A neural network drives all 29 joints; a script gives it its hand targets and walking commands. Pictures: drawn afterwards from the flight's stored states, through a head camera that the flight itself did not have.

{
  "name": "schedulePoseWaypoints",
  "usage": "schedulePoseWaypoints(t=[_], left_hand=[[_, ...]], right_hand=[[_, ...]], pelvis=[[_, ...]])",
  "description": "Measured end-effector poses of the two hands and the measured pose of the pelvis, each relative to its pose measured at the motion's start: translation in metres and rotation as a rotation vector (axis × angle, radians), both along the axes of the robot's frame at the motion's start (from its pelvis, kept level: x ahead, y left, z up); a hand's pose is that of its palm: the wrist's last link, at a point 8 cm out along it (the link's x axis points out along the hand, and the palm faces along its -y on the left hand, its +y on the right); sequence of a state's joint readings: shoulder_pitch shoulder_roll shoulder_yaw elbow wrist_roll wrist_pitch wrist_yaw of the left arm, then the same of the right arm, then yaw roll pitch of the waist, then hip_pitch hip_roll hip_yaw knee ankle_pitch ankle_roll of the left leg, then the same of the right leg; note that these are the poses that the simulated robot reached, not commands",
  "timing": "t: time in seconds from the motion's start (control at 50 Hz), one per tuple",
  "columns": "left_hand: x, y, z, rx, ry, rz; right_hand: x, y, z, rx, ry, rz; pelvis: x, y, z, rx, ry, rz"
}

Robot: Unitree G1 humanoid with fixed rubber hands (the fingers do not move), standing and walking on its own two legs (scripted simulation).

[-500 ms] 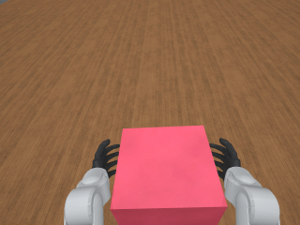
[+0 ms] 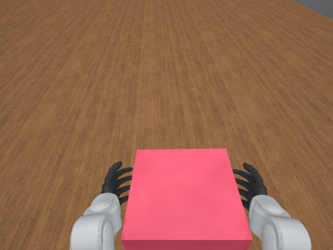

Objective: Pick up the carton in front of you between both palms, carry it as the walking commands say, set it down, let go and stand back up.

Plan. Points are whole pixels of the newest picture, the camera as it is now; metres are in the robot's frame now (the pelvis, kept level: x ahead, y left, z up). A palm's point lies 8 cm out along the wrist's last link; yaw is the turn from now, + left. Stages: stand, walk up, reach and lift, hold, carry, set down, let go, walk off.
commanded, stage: carry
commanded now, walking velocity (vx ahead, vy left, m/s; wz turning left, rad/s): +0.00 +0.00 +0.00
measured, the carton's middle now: (182, 216) +0.22 -0.01 -0.01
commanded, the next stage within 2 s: hold in 1.56 s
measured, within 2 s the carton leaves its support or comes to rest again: neither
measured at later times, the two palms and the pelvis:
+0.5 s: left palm (124, 173) +0.29 +0.13 +0.08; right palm (253, 172) +0.29 -0.17 +0.08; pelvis +0.07 -0.02 -0.01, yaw +1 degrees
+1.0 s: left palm (129, 177) +0.30 +0.12 +0.03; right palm (247, 175) +0.31 -0.18 +0.03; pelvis +0.03 -0.03 +0.00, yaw +1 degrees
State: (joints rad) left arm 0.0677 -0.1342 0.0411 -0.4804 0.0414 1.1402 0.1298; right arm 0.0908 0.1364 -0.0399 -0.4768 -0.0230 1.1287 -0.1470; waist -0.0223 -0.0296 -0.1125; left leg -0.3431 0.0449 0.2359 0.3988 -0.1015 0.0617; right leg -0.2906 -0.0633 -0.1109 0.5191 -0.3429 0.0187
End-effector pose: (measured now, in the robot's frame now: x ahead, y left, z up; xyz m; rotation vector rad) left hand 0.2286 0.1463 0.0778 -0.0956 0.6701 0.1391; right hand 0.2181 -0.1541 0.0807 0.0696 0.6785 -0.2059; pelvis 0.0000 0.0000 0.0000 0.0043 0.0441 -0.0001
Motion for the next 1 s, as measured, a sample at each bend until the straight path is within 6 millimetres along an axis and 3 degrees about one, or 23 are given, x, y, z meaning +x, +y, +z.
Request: schedulePoseWaypoints(t=[0.18, 0.34, 0.72, 1.0], left_hand=[[0.041, -0.006, 0.024, 0.025, -0.086, 0.035], [0.055, -0.011, 0.010, 0.020, -0.030, 0.048], [0.064, -0.020, -0.014, 0.077, 0.016, 0.004], [0.076, -0.023, -0.044, 0.134, 0.036, -0.032]], right_hand=[[0.053, -0.006, 0.019, 0.025, -0.088, 0.034], [0.070, -0.012, 0.005, 0.026, -0.033, 0.044], [0.078, -0.020, -0.018, -0.027, 0.015, 0.083], [0.090, -0.021, -0.049, -0.084, 0.035, 0.120]], pelvis=[[0.049, -0.011, -0.001, 0.001, 0.008, 0.007], [0.066, -0.019, -0.005, 0.002, 0.011, 0.012], [0.053, -0.028, -0.004, 0.002, -0.010, 0.015], [0.034, -0.031, -0.002, -0.001, -0.013, 0.016]])
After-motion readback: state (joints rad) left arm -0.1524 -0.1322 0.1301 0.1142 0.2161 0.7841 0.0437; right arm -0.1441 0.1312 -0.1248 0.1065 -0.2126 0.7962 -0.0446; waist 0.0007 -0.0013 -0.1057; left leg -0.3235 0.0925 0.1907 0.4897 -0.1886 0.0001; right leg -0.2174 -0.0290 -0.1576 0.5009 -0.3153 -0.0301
